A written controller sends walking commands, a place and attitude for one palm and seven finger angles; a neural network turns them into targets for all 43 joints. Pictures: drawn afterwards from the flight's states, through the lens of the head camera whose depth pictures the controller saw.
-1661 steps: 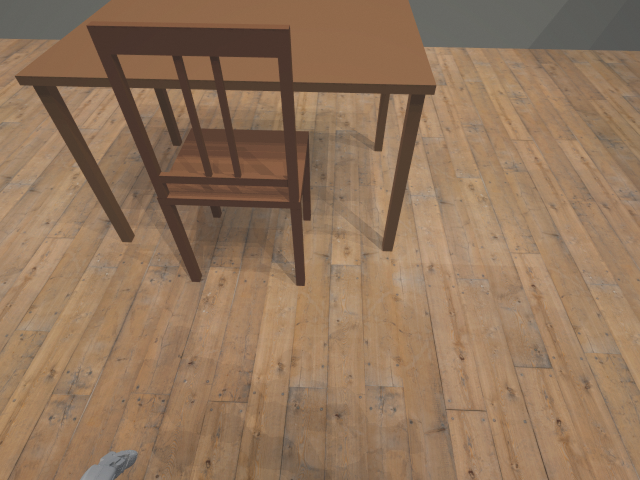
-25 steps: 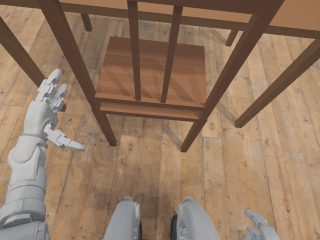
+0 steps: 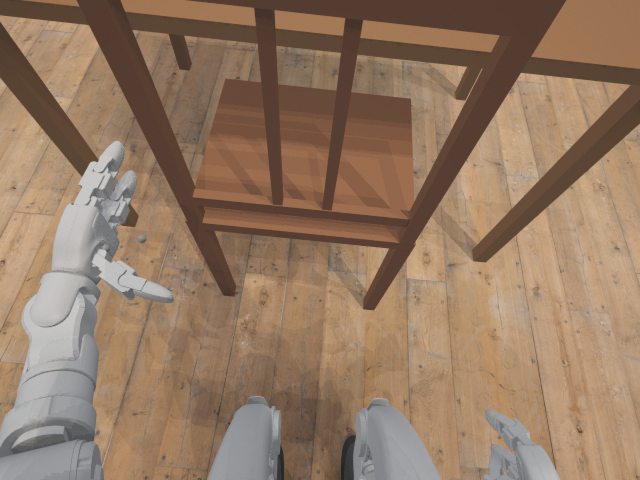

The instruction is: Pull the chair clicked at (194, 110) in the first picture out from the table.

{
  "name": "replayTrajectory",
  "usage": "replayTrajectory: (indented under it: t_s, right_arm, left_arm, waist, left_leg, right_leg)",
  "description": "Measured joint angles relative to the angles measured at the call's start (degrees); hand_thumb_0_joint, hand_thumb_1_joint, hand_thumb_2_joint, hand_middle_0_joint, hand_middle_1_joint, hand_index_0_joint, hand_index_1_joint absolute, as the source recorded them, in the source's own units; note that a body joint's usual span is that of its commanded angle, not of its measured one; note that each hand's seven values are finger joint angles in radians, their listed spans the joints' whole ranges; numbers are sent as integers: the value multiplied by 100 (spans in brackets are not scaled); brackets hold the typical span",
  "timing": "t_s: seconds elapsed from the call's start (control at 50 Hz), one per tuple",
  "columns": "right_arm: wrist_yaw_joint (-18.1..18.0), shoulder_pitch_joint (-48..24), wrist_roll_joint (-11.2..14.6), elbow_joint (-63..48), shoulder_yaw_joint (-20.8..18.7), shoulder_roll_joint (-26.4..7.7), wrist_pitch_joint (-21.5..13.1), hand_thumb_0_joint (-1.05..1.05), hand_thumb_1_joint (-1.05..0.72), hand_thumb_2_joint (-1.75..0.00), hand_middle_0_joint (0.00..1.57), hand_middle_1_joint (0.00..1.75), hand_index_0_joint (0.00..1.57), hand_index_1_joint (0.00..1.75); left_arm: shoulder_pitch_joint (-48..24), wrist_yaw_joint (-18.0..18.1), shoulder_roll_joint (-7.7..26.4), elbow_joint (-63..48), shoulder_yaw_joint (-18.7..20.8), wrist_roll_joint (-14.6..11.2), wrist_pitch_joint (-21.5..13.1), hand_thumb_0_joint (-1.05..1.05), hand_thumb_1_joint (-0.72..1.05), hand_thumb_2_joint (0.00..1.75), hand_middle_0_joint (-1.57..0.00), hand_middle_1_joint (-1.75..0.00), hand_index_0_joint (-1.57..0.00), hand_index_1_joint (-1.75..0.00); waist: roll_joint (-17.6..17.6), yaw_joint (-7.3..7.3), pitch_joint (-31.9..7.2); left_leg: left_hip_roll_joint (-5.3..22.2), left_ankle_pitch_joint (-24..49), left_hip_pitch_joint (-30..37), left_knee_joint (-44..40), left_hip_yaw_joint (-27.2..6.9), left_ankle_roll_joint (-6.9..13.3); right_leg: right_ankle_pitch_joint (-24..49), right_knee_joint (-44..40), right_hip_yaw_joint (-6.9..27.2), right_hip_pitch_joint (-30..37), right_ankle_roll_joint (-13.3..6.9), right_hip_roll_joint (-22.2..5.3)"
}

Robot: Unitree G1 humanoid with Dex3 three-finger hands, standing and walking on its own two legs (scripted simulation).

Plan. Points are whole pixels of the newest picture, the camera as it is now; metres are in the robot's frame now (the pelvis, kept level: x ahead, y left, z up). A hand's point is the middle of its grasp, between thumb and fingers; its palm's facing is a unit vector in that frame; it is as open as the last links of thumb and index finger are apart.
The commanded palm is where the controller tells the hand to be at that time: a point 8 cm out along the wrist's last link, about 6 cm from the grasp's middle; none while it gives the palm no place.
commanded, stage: aim the fingers beside a spindle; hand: left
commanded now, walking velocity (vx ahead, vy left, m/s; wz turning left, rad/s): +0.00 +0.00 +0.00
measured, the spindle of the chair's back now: (273, 131) +0.54 +0.08 +0.05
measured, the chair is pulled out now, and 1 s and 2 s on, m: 0.00 0.00 0.00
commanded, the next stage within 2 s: push the fingers through the gap in 0.80 s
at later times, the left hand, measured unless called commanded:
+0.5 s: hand (144, 239) +0.39 +0.22 +0.02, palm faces -0.10 -0.99 -0.04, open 16.9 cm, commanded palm +0.38 +0.27 +0.02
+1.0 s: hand (146, 230) +0.40 +0.22 +0.02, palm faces -0.09 -0.99 -0.05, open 16.9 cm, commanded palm +0.39 +0.27 +0.03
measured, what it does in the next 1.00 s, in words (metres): stands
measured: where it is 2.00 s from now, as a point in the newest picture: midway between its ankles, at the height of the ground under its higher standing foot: outside the picture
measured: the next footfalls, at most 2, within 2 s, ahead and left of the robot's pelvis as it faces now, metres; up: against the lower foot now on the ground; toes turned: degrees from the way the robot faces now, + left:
none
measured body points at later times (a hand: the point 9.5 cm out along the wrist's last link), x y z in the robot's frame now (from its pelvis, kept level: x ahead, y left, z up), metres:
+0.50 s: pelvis +0.00 +0.00 +0.00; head +0.13 +0.02 +0.43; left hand +0.39 +0.28 +0.02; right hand +0.11 -0.27 -0.10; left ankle +0.03 +0.09 -0.62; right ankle +0.04 -0.12 -0.62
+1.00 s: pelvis +0.00 +0.01 +0.00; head +0.14 +0.03 +0.43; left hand +0.40 +0.27 +0.03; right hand +0.12 -0.26 -0.10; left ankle +0.03 +0.09 -0.62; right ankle +0.04 -0.12 -0.62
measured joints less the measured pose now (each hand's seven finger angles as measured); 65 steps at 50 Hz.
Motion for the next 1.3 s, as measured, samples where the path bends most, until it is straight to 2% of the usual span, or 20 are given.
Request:
replayTrajectory:
  t_s: [0.12,0.22,0.28,0.42,0.54,0.64,0.7,0.8,0.9,0.98,1.08,1.16,1.24,1.3]
  right_arm:
    - [11,35,23,6,-18,0,46,0,-91,-90,21,30,20,30]
    - [-14,68,56,7,31,-10,77,0,-91,-90,21,30,20,30]
    - [-23,81,42,0,10,-28,36,0,-91,-90,21,30,20,30]
    - [-43,126,49,111,-39,-60,-26,0,-91,-90,21,30,20,30]
    - [-45,79,23,72,0,-59,-8,0,-91,-90,21,30,20,30]
    - [17,95,-20,-28,-15,-7,16,0,-91,-90,21,30,20,30]
    - [31,126,6,-11,19,18,62,0,-91,-90,21,30,20,30]
    - [4,156,63,30,58,-2,80,0,-91,-90,21,30,20,30]
    - [-18,107,7,73,-18,-26,20,0,-91,-90,21,30,20,30]
    - [-22,64,-23,103,-10,-11,26,0,-91,-90,21,30,20,30]
    - [-12,42,-28,72,41,-3,75,0,-91,-90,21,30,20,30]
    - [14,98,-22,40,9,-18,115,0,-91,-90,21,30,20,30]
    - [27,162,-18,106,6,-34,182,0,-91,-90,21,30,20,30]
    - [30,187,-25,145,26,-25,229,0,-91,-90,21,30,20,30]
  left_arm:
    - [97,-200,26,-218,-7,-105,12,-1,-49,30,-6,-8,-6,-8]
    - [18,-291,147,198,230,-133,133,-1,-49,30,-7,-8,-6,-9]
    - [19,-312,222,182,323,-130,94,-1,-49,30,-6,-8,-6,-9]
    - [78,-412,120,-217,30,-228,-2,-1,-50,30,-6,-8,-6,-8]
    - [-156,-227,62,167,35,-54,211,-1,-50,30,-6,-8,-6,-9]
    - [56,-64,62,-234,140,-4,38,-1,-49,30,-6,-8,-6,-9]
    - [74,-120,123,-159,178,-77,11,-1,-49,30,-6,-8,-6,-9]
    - [-97,-257,222,321,90,-146,170,-1,-49,30,-6,-8,-6,-8]
    - [-9,-237,12,-97,-121,-84,71,-1,-50,30,-6,-8,-6,-8]
    - [-92,-116,-68,-126,-85,-22,-39,-1,-50,30,-6,-8,-6,-9]
    - [-522,15,156,413,127,71,113,-1,-50,30,-7,-8,-6,-9]
    - [-608,-44,263,415,53,95,131,-1,-49,30,-6,-8,-6,-8]
    - [-705,-116,206,483,-25,69,118,-1,-49,30,-6,-8,-6,-8]
    - [-814,-89,177,668,65,82,120,-1,-49,30,-6,-8,-6,-9]
  waist:
    - [22,20,-13]
    - [-12,-5,-57]
    - [-15,-18,-7]
    - [14,31,21]
    - [8,-54,-36]
    - [17,-79,8]
    - [11,-47,-22]
    - [5,-2,-58]
    - [25,13,21]
    - [2,-23,10]
    - [-17,-107,-26]
    - [29,-108,11]
    - [52,-84,-2]
    - [35,-113,-24]
  left_leg:
    - [27,2,22,-25,21,-13]
    - [51,-6,-12,-4,34,-19]
    - [62,-24,-85,72,5,-24]
    - [23,9,-67,30,-25,-6]
    - [6,14,-127,42,5,21]
    - [34,-7,-50,21,48,27]
    - [35,-3,12,-28,63,38]
    - [4,-1,-60,1,27,47]
    - [-9,-11,-122,53,-11,44]
    - [-12,-5,-67,8,6,49]
    - [-3,-27,-140,70,-5,47]
    - [7,-30,-161,79,-14,36]
    - [4,-13,-154,39,3,39]
    - [12,-9,-161,28,24,43]
  right_leg:
    - [12,-15,24,-1,-10,28]
    - [9,16,39,-52,-21,51]
    - [0,66,11,-107,-30,62]
    - [31,-7,-17,-51,-3,29]
    - [34,16,13,-120,20,13]
    - [41,-12,60,-65,33,41]
    - [49,-57,75,-9,43,45]
    - [33,-34,40,-56,46,17]
    - [27,-20,4,-83,54,6]
    - [35,-55,23,-39,64,5]
    - [9,12,13,-114,50,13]
    - [15,4,7,-129,45,25]
    - [31,-26,25,-131,52,24]
    - [36,-19,46,-157,50,31]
